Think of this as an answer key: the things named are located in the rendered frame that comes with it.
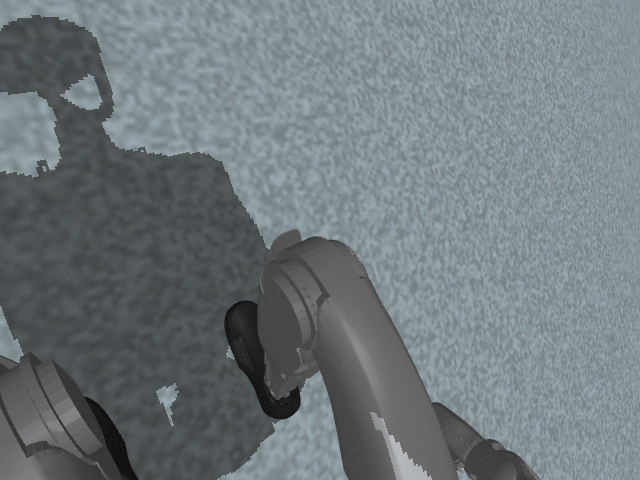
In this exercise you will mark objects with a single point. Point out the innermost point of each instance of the right robot foot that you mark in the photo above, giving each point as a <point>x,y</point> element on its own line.
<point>242,335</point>

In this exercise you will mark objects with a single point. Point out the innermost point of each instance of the right robot hand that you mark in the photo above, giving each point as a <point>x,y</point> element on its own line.
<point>460,436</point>

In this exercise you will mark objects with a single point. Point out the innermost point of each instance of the left robot foot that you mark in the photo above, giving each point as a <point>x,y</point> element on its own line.
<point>113,441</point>

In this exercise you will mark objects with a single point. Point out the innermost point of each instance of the right robot arm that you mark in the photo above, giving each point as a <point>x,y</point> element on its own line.
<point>490,460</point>

